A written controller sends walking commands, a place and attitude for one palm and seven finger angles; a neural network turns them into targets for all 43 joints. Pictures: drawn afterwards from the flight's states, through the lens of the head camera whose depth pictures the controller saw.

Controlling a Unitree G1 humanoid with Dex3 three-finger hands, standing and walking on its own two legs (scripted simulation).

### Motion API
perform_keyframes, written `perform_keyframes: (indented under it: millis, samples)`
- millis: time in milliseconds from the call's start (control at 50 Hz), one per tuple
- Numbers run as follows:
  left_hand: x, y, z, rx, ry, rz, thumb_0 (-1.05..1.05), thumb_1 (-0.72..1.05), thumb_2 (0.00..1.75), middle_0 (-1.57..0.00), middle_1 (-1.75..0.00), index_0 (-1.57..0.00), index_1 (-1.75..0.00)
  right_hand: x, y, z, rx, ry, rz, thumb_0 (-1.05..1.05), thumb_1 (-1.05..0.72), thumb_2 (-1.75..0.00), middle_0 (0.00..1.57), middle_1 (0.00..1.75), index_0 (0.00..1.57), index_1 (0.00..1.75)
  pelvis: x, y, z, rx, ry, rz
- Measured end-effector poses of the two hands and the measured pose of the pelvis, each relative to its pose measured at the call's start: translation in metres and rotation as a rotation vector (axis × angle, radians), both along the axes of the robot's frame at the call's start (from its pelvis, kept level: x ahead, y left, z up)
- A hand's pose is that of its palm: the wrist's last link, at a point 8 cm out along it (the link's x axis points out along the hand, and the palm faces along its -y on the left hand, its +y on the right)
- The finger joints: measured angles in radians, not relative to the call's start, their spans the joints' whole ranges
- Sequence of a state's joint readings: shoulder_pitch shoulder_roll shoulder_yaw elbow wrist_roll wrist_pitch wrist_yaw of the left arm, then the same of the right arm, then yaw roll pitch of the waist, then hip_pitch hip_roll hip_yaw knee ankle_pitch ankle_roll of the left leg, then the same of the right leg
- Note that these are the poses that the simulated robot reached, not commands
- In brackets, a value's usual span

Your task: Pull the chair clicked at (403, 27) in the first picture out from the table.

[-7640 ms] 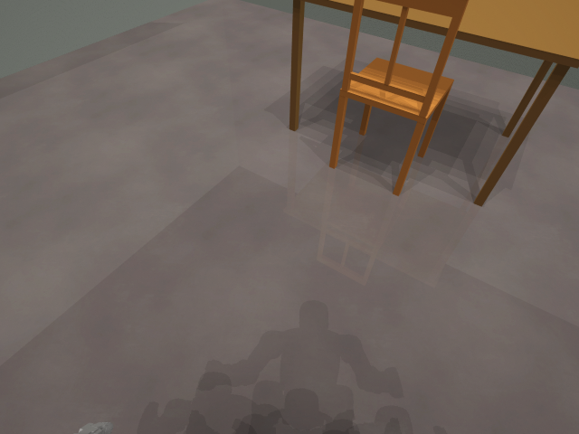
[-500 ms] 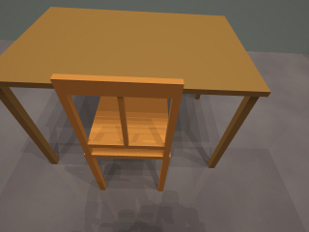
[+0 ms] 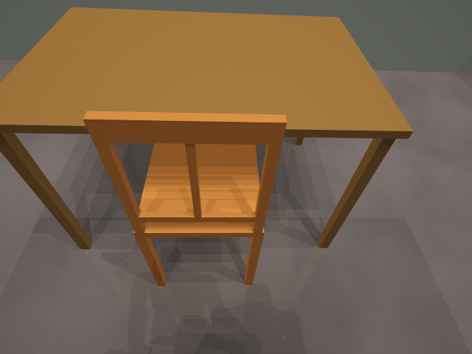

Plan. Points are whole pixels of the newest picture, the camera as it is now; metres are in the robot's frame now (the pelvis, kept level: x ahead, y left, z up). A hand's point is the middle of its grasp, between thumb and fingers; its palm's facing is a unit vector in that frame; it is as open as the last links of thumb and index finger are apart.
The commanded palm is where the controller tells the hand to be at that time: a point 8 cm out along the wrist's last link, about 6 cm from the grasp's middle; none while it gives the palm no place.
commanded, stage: look again from close up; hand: left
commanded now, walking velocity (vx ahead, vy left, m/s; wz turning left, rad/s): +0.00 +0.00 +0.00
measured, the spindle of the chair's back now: (194, 182) +0.51 +0.13 -0.09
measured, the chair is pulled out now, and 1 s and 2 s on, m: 0.00 0.00 0.00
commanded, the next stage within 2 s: shuffle to correct the standing spot in 0.38 s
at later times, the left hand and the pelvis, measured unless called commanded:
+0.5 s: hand out of the picture -0.05 +0.15 -0.18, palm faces +0.03 -0.99 -0.16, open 7.3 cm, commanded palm none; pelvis -0.01 -0.01 +0.00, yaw +0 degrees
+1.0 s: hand out of the picture -0.04 +0.08 -0.19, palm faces +0.11 -0.99 -0.12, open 7.3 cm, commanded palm none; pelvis +0.05 -0.06 -0.01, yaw +2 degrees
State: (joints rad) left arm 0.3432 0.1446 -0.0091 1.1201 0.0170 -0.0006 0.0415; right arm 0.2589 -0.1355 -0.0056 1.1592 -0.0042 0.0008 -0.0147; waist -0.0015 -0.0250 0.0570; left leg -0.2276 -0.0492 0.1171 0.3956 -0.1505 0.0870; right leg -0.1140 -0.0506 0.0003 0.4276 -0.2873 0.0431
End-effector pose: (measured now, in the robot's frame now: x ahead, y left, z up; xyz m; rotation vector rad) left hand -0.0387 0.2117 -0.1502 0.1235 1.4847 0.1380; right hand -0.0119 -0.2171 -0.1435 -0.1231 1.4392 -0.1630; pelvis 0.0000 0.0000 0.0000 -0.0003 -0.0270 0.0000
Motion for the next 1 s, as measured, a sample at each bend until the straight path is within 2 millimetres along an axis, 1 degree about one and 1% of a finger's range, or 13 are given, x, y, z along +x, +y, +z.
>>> perform_keyframes:
  millis: [140,400,600,740,800,860,940,1000]
  samples:
    - [-0.001,-0.001,0.0,-0.006,-0.009,0.002,0.0,0.91,0.9,-0.2,-0.3,-0.2,-0.3,-0.002,0.004,-0.001,0.003,-0.008,-0.006,0.01,-0.92,-0.9,0.2,0.3,0.2,0.29,-0.003,0.003,0.0,0.002,0.005,-0.001]
    - [-0.011,-0.008,0.003,-0.004,0.002,0.012,0.0,0.91,0.9,-0.2,-0.3,-0.2,-0.3,0.0,-0.004,-0.001,0.001,-0.027,-0.008,0.01,-0.92,-0.9,0.2,0.3,0.2,0.29,-0.006,-0.002,0.001,0.004,0.009,-0.002]
    - [-0.015,-0.019,0.004,-0.006,0.013,0.019,0.0,0.91,0.9,-0.2,-0.3,-0.2,-0.3,-0.003,-0.01,-0.003,0.012,-0.015,-0.01,0.01,-0.92,-0.9,0.2,0.3,0.2,0.29,-0.004,-0.012,0.001,0.007,0.012,0.008]
    - [-0.016,-0.031,0.005,0.006,0.02,0.06,0.0,0.91,0.9,-0.2,-0.3,-0.2,-0.3,-0.002,-0.022,-0.008,0.025,0.026,-0.003,0.0,-0.91,-0.9,0.2,0.3,0.2,0.29,0.005,-0.028,-0.002,0.018,0.032,0.036]
    - [-0.017,-0.041,0.008,0.011,0.031,0.081,0.0,0.91,0.9,-0.2,-0.3,-0.2,-0.3,0.004,-0.032,-0.01,0.026,0.031,0.0,0.0,-0.91,-0.9,0.2,0.3,0.2,0.29,0.012,-0.037,-0.002,0.014,0.037,0.039]
    - [-0.019,-0.053,0.007,0.005,0.052,0.097,0.0,0.91,0.9,-0.2,-0.3,-0.2,-0.3,0.015,-0.042,-0.012,0.02,0.023,0.005,0.0,-0.91,-0.9,0.2,0.3,0.2,0.29,0.022,-0.046,-0.005,0.002,0.036,0.036]
    - [-0.016,-0.069,-0.002,-0.025,0.087,0.111,0.0,0.91,0.9,-0.2,-0.3,-0.2,-0.3,0.038,-0.052,-0.014,-0.005,0.0,0.017,0.0,-0.91,-0.9,0.2,0.3,0.2,0.29,0.039,-0.053,-0.011,-0.014,0.028,0.04]
    - [-0.007,-0.079,-0.009,-0.056,0.111,0.108,0.0,0.91,0.9,-0.2,-0.3,-0.2,-0.3,0.059,-0.056,-0.013,-0.023,-0.033,0.017,0.0,-0.91,-0.9,0.2,0.3,0.2,0.29,0.051,-0.056,-0.014,0.01,0.02,0.028]
